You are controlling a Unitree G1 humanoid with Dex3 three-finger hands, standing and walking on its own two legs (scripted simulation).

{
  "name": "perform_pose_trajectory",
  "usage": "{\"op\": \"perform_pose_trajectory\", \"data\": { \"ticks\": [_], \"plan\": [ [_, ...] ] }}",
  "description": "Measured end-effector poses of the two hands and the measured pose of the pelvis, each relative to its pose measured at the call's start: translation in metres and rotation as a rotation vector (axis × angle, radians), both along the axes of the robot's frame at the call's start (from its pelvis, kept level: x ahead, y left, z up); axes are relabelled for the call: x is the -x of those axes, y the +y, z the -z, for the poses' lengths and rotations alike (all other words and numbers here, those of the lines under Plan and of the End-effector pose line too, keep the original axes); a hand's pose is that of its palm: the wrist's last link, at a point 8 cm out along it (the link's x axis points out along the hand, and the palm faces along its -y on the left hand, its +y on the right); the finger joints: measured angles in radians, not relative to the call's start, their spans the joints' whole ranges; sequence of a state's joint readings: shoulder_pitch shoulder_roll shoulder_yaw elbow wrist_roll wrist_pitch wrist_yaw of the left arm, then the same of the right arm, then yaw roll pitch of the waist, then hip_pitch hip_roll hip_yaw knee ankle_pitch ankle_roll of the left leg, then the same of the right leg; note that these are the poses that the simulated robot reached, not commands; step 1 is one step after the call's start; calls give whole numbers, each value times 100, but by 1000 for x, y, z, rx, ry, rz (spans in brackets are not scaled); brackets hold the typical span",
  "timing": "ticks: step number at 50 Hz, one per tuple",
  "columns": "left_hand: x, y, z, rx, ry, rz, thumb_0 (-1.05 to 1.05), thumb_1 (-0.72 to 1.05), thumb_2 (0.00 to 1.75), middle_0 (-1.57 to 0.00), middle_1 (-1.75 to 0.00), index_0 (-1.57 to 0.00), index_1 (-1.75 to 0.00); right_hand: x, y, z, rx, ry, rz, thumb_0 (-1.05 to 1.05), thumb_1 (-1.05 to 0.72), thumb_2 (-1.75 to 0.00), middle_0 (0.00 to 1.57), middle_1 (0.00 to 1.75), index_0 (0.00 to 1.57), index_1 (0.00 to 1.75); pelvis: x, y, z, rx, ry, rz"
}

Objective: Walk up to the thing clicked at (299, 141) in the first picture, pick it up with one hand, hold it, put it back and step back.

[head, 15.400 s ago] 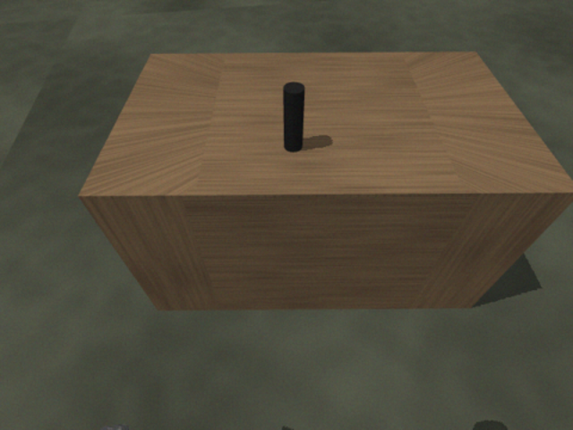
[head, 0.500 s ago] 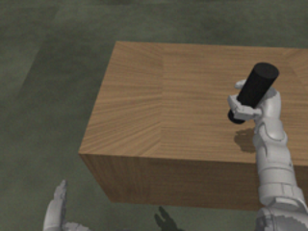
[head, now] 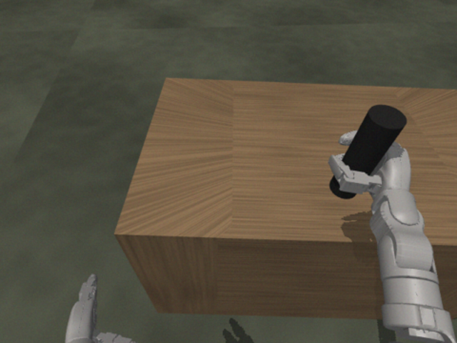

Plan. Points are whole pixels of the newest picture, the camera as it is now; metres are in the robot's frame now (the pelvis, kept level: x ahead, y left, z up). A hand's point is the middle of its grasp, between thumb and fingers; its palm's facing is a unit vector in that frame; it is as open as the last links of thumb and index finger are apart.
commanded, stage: lift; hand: right
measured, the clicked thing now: (361, 157) +0.36 -0.19 +0.17
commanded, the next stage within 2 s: hold in 0.14 s
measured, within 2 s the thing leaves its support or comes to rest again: neither
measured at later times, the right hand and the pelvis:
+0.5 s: hand (351, 163) +0.35 -0.17 +0.17, palm faces +0.18 +0.98 +0.00, open 6.6 cm; pelvis +0.01 +0.00 +0.01, yaw +0 degrees
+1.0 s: hand (352, 163) +0.34 -0.17 +0.17, palm faces +0.18 +0.98 +0.00, open 6.6 cm; pelvis +0.01 +0.00 +0.01, yaw +0 degrees
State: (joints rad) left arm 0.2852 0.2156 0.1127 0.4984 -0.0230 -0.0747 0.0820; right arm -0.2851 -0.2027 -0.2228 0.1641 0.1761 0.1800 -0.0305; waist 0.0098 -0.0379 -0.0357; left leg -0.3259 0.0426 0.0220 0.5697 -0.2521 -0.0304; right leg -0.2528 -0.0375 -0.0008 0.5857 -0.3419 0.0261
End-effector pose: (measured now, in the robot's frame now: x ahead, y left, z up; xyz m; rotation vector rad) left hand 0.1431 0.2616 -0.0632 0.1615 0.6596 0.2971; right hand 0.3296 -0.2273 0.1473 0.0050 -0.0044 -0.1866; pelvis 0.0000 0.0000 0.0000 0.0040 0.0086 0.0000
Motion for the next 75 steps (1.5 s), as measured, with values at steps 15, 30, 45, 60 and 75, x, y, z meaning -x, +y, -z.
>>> {"op": "perform_pose_trajectory", "data": {
  "ticks": [15, 30, 45, 60, 75],
  "plan": [
    [-7, -6, 2, 21, -9, 20, -1, -54, 6, -6, -5, -5, -6, 11, 4, -11, 3, 6, 1, -5, 1, -112, 88, 108, 94, 110, -4, 0, -4, -2, -19, 4],
    [-17, -3, 5, 30, 4, 29, -1, -53, 6, -6, -5, -6, -6, 17, 13, -20, 3, 2, -12, -5, 1, -113, 88, 108, 95, 109, -11, 3, -6, -1, -28, 8],
    [-17, -2, 5, 29, 5, 30, -1, -53, 6, -6, -6, -6, -6, 18, 10, -21, 7, 12, -5, -5, 1, -113, 88, 108, 94, 110, -10, 3, -7, -2, -34, 9],
    [-16, -5, 6, 32, 3, 33, -1, -53, 6, -6, -6, -6, -6, 17, 4, -27, 8, 7, -2, -5, 1, -113, 88, 108, 94, 110, -8, 1, -7, -2, -39, 9],
    [-12, -3, 4, 25, -9, 25, -1, -53, 6, -6, -6, -6, -6, 12, 8, -22, 3, 27, -10, -5, 1, -113, 88, 108, 94, 110, -8, 0, -8, -2, -34, 3]
  ]
}}
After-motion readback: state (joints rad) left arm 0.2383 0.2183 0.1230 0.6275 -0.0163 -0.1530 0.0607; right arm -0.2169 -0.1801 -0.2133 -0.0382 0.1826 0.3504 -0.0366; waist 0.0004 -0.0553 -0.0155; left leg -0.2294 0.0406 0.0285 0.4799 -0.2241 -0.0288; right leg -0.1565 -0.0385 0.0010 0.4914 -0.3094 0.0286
